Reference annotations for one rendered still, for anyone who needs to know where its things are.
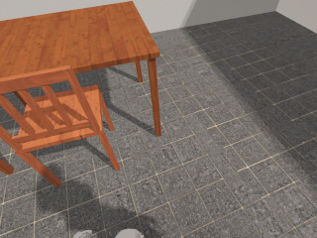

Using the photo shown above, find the chair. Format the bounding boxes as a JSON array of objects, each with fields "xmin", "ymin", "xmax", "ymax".
[{"xmin": 0, "ymin": 64, "xmax": 120, "ymax": 187}]

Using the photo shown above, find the table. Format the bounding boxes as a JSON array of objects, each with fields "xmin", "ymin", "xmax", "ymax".
[{"xmin": 0, "ymin": 1, "xmax": 161, "ymax": 175}]

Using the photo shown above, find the left robot thigh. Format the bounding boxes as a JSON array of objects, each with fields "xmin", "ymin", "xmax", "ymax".
[{"xmin": 115, "ymin": 228, "xmax": 145, "ymax": 238}]

